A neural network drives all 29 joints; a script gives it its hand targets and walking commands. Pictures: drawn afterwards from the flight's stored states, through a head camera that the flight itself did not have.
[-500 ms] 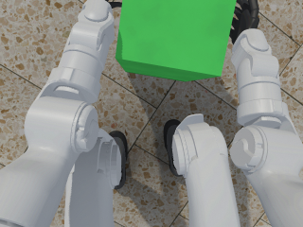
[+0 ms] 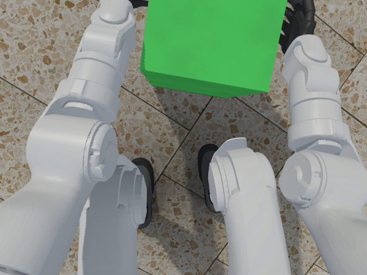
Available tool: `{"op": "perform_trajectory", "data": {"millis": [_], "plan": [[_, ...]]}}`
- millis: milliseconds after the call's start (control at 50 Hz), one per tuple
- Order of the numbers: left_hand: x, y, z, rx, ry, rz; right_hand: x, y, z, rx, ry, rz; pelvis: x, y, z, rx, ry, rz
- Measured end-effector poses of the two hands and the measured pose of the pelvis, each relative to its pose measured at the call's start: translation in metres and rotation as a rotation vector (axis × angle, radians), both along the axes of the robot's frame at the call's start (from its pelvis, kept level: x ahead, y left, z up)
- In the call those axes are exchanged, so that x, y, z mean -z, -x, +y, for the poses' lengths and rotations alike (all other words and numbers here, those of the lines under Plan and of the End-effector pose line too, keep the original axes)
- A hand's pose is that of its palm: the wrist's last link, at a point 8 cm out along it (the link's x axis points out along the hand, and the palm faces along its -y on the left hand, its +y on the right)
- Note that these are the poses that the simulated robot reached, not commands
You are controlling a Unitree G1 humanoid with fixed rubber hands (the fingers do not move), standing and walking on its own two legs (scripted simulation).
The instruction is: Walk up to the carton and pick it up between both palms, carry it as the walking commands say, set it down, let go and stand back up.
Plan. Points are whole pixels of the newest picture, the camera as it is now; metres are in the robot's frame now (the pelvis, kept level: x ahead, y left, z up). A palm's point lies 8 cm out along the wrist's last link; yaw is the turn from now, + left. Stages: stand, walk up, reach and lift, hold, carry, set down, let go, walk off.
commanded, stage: set down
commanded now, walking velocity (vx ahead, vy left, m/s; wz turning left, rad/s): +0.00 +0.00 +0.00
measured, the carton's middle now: (203, 35) +0.53 -0.10 -0.23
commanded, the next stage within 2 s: let go in 1.96 s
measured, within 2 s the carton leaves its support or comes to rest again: neither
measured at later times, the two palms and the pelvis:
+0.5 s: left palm (116, 7) +0.57 +0.06 -0.16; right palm (298, 40) +0.49 -0.26 -0.16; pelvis +0.00 -0.01 +0.01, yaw -1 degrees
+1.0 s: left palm out of the picture +0.58 +0.07 -0.07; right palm (352, 19) +0.49 -0.28 -0.07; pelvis +0.01 -0.01 +0.05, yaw -1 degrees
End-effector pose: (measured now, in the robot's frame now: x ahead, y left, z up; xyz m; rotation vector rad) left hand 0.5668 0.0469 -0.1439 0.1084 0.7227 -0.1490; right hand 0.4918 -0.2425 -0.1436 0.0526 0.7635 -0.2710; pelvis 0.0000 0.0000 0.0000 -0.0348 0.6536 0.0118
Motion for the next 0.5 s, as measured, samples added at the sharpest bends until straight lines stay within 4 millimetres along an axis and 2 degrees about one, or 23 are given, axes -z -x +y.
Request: {"op": "perform_trajectory", "data": {"millis": [320,500], "plan": [[0.001,0.001,0.002,0.017,-0.014,-0.020,0.004,0.003,0.000,0.018,-0.006,-0.020,-0.004,0.005,-0.001,0.006,0.002,-0.021],[0.018,0.001,0.014,0.007,-0.049,-0.012,0.014,0.002,-0.013,0.057,0.045,-0.001,-0.011,0.001,-0.007,0.015,-0.006,-0.007]]}}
